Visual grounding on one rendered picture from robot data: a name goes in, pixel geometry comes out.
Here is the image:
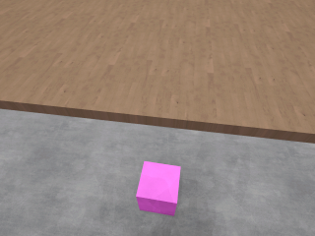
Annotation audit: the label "carton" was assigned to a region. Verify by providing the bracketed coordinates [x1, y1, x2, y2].
[136, 161, 181, 216]

